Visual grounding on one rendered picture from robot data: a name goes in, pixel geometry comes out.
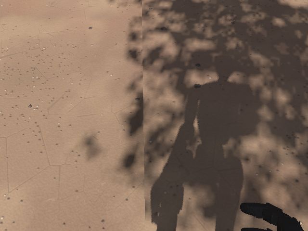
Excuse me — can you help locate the robot right hand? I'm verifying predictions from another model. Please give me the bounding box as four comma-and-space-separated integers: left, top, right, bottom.
240, 202, 304, 231

